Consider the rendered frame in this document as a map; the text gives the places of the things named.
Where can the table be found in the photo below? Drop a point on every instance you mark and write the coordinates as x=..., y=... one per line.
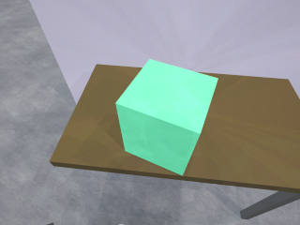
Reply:
x=250, y=137

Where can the carton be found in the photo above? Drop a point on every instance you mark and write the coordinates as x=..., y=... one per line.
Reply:
x=162, y=112

